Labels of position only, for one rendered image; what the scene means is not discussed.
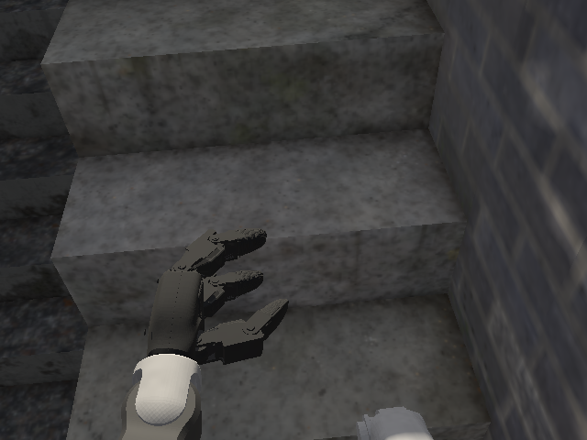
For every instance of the robot left hand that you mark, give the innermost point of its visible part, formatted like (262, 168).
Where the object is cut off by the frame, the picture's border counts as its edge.
(191, 291)

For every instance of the left robot forearm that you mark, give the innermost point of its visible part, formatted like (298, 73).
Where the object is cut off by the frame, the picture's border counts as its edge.
(164, 402)

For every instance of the robot right thigh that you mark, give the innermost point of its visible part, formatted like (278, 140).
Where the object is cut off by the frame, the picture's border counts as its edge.
(395, 423)

